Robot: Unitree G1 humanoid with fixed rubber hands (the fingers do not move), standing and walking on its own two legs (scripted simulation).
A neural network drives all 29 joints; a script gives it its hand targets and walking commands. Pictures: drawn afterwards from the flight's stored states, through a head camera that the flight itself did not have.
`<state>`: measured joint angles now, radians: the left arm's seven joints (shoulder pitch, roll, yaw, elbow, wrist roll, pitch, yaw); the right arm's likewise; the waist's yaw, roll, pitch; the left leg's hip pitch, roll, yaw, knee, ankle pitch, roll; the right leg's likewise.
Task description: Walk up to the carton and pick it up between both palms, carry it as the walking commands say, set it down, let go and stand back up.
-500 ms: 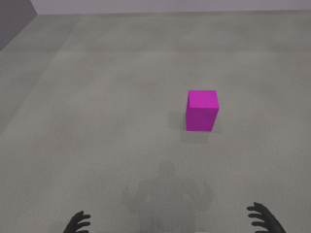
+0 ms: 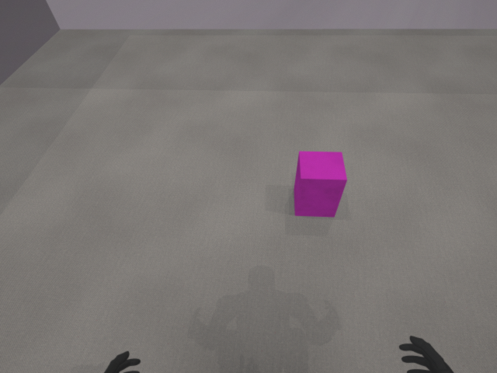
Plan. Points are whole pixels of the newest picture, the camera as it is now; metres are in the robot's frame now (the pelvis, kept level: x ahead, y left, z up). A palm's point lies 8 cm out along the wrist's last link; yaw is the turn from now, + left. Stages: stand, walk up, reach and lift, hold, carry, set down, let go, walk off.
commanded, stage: stand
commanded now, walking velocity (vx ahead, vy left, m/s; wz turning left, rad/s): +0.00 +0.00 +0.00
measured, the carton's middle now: (317, 185) +0.95 -0.30 -0.61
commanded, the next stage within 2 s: walk up in 0.40 s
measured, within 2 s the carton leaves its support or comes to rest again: neither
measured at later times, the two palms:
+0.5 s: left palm out of the picture +0.09 +0.26 -0.11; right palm out of the picture +0.10 -0.28 -0.10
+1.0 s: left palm out of the picture +0.12 +0.24 -0.08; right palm out of the picture +0.11 -0.40 -0.11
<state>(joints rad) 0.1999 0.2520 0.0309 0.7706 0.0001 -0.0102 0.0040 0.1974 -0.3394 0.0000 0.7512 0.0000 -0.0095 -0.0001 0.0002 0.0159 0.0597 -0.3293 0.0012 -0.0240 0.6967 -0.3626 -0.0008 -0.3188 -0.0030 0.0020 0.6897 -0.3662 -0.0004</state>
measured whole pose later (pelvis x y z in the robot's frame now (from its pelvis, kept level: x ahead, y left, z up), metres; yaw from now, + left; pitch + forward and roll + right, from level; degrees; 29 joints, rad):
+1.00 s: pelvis +0.05 -0.08 +0.00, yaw -5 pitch +0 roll +2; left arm 0.32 0.39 0.09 0.85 0.00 -0.06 -0.06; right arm 0.23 -0.45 0.00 0.85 0.00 -0.05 0.02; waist 0.01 0.02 0.03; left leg -0.44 0.06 0.00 1.06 -0.43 0.03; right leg -0.37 0.00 0.00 0.70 -0.34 -0.04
